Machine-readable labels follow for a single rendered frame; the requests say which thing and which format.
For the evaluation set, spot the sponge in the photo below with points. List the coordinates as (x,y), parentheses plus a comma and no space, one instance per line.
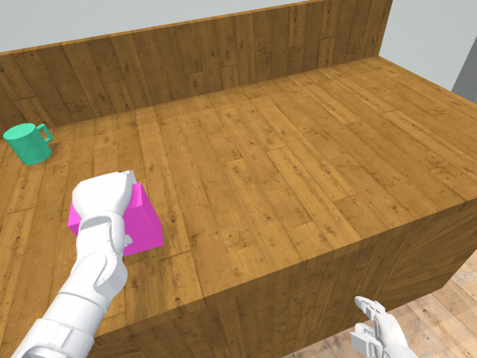
(141,223)

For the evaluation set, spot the right robot hand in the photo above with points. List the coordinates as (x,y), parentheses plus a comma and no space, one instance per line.
(371,342)

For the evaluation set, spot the left robot hand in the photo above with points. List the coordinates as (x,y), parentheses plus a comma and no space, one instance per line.
(110,192)

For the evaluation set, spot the table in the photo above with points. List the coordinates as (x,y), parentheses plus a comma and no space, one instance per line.
(291,167)

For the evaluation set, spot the robot left forearm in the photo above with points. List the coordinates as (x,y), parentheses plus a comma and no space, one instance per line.
(67,328)

